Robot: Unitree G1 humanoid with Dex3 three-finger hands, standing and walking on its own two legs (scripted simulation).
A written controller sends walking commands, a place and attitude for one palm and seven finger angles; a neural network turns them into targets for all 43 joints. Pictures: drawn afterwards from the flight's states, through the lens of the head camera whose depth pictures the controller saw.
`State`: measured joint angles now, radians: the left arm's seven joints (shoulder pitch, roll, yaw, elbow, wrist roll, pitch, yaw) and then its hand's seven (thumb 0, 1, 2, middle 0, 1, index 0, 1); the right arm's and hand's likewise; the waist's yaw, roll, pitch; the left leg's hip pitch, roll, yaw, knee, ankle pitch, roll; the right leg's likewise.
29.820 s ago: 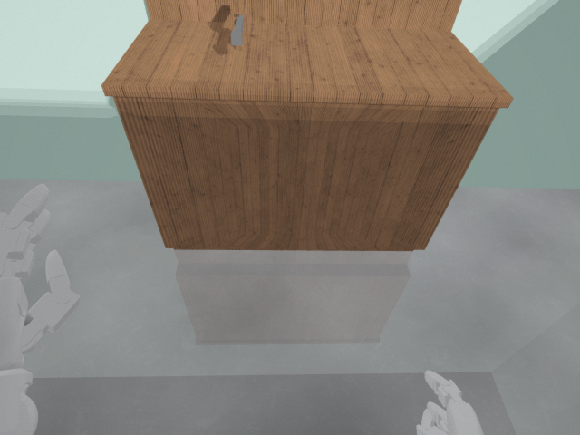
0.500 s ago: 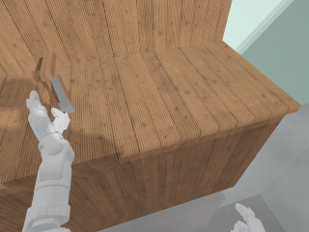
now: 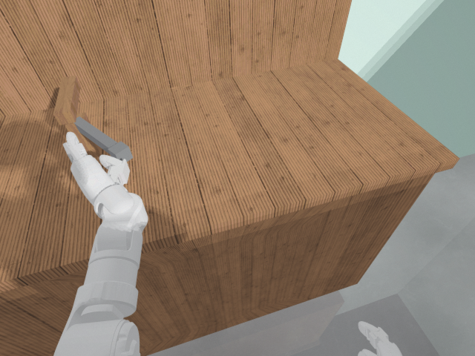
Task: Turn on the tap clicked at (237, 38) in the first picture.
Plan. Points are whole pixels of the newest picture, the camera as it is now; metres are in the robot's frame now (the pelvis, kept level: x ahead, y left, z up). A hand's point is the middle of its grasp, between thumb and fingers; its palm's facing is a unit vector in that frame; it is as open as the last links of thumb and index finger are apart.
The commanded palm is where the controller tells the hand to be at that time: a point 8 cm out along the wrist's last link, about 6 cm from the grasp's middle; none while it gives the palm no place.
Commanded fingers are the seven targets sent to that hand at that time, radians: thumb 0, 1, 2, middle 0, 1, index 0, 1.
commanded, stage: push the lever round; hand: left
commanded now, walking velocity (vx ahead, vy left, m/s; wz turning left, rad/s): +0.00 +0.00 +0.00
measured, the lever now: (120, 153) +0.43 +0.24 +0.13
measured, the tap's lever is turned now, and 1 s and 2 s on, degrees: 33 63 76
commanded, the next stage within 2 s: lift the hand up off the lever in 1.30 s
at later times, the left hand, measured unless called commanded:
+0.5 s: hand (141, 155) +0.43 +0.20 +0.13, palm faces +0.79 -0.60 -0.08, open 7.7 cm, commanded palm +0.38 +0.21 +0.13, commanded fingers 0.00 0.90 0.90 -0.15 -0.15 -0.15 -0.15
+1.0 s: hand (159, 139) +0.47 +0.18 +0.13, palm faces +0.82 -0.55 -0.15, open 7.6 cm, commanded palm +0.42 +0.19 +0.13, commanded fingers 0.00 0.90 0.90 -0.15 -0.15 -0.15 -0.15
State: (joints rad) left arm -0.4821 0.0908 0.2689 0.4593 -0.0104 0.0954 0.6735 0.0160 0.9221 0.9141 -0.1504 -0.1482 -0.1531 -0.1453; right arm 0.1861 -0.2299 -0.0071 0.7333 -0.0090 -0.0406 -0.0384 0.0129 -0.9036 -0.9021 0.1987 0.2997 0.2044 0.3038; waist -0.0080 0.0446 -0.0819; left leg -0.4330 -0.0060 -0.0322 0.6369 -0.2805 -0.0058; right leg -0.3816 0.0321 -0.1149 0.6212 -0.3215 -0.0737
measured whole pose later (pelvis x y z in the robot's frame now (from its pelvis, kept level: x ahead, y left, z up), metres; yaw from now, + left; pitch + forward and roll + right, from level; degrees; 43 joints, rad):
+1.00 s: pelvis +0.00 -0.02 -0.01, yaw +1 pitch +12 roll +0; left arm -0.91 0.11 0.44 0.88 0.12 0.12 0.93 0.00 0.94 0.93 -0.15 -0.15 -0.15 -0.15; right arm 0.25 -0.22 -0.04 0.79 -0.08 -0.03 0.04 0.01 -0.91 -0.90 0.20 0.30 0.20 0.30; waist -0.08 0.04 -0.14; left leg -0.62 0.01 -0.05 0.72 -0.30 -0.03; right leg -0.57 0.04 -0.14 0.72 -0.35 -0.10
